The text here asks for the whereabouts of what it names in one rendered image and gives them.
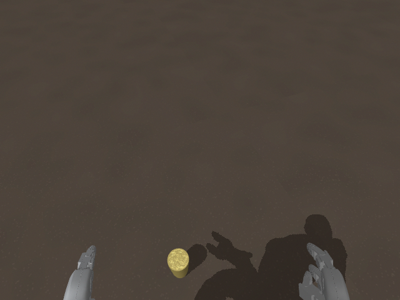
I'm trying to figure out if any left robot hand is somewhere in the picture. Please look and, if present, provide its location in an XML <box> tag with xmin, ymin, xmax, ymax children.
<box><xmin>63</xmin><ymin>246</ymin><xmax>96</xmax><ymax>300</ymax></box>

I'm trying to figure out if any cup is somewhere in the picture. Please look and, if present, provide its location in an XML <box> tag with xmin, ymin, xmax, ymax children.
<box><xmin>167</xmin><ymin>248</ymin><xmax>189</xmax><ymax>278</ymax></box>

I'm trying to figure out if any right robot hand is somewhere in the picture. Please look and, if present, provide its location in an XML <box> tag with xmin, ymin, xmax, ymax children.
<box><xmin>299</xmin><ymin>242</ymin><xmax>350</xmax><ymax>300</ymax></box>

